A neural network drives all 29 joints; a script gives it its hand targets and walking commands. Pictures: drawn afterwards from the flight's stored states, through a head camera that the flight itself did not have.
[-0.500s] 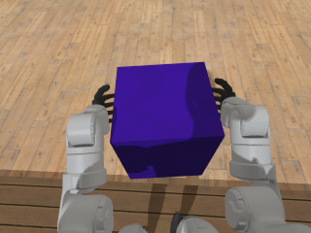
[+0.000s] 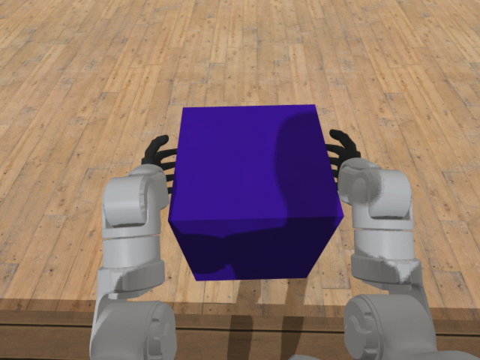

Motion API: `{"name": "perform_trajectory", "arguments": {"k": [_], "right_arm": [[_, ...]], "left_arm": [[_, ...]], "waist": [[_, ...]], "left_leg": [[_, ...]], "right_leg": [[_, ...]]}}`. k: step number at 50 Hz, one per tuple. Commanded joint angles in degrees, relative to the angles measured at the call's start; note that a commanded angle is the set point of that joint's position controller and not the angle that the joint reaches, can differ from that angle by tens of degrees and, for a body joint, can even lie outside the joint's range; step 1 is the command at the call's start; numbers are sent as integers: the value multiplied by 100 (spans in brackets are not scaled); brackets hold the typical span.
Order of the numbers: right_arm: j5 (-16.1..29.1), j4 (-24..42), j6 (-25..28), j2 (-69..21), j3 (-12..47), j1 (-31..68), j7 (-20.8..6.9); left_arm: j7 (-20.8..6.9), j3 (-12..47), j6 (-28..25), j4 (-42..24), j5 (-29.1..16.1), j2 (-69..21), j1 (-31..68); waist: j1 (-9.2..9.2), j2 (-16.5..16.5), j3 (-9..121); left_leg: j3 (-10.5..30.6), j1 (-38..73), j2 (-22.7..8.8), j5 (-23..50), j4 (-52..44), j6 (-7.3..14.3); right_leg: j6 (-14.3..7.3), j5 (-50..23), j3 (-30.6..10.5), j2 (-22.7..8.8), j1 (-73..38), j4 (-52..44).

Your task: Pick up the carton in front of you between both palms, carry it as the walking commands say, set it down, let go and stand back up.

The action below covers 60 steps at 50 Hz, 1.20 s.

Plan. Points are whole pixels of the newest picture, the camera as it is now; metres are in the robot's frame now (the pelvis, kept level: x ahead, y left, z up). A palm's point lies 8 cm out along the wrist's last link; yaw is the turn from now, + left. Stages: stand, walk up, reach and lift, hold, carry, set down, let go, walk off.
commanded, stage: carry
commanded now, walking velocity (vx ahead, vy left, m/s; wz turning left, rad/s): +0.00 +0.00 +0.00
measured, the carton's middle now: (250, 200) +0.36 +0.00 +0.04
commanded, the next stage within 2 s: none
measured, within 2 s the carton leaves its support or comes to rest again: neither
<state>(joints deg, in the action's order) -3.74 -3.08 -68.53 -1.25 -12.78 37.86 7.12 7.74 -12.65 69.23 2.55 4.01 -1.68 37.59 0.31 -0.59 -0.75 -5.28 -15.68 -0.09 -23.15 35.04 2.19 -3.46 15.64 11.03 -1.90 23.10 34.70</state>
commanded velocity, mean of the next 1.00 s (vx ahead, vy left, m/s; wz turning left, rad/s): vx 0.00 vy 0.00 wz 0.00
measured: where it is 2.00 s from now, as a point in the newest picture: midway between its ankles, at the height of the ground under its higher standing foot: outside the picture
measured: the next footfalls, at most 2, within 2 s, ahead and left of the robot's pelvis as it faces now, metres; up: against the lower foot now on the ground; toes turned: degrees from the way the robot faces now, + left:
none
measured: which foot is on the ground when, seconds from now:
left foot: down 0.00-1.00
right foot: down 0.00-1.00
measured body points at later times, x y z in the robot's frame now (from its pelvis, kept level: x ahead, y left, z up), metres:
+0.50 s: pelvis -0.02 +0.01 +0.01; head -0.04 +0.01 +0.46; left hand +0.33 +0.16 +0.12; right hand +0.33 -0.15 +0.13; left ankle -0.06 +0.09 -0.73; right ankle +0.02 -0.09 -0.73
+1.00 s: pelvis -0.04 +0.01 +0.01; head -0.04 +0.01 +0.46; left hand +0.32 +0.16 +0.12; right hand +0.32 -0.14 +0.12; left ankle -0.06 +0.09 -0.73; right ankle +0.02 -0.09 -0.73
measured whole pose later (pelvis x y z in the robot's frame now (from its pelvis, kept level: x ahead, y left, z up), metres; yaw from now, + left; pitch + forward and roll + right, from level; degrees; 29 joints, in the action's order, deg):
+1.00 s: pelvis -0.04 +0.01 +0.01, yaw +0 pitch +1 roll +0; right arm -3.8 -11.5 -70.4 0.1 -11.8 38.5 7.0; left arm 7.3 -11.2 70.7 11.8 3.4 0.1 38.5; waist -0.1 -0.3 2.9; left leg -6.4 -13.6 0.5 -19.4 31.8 3.1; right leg -2.8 10.9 11.0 -2.7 20.4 30.2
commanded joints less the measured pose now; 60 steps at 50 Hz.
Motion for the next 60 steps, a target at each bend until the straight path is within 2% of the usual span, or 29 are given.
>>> {"name": "perform_trajectory", "arguments": {"k": [1, 4, 12, 21, 31, 60], "right_arm": [[2467, 453, 33, -6181, 3949, 3913, -1408], [2443, 424, 43, -6178, 3912, 3958, -1417], [2392, 229, 20, -6132, 3771, 4040, -1406], [2387, -210, 6, -6207, 3507, 4131, -1441], [2427, -298, -3, -6296, 3360, 4281, -1410], [2464, -167, -41, -6329, 3421, 4303, -1409]], "left_arm": [[-1430, 3923, -119, -448, -2420, -6083, 3990], [-1451, 3925, -128, -431, -2461, -6123, 4102], [-1488, 3829, -119, -216, -2529, -6153, 4213], [-1483, 3534, -114, 197, -2455, -6177, 4263], [-1444, 3371, -99, 276, -2481, -6241, 4398], [-1431, 3412, -63, 162, -2496, -6247, 4412]], "waist": [[13, -77, 3307], [9, -126, 3216], [-22, 7, 2827], [-49, 15, 2507], [-48, 32, 2526], [-32, 46, 2722]], "left_leg": [[619, 1191, -878, 4398, -30, 129], [631, 1120, -930, 4124, -114, 154], [636, 786, -834, 2583, -517, 155], [665, 535, -826, 1960, -844, 158], [653, 486, -816, 1875, -890, 156], [647, 532, -820, 2058, -769, 171]], "right_leg": [[-209, -3275, -676, -700, -1588, 108], [-170, -2684, -702, -701, -1542, 15], [-117, -2075, -825, -783, -1584, -372], [-30, -1563, -845, -792, -1575, -642], [-18, -1555, -849, -800, -1572, -694], [-32, -1754, -841, -827, -1559, -647]]}}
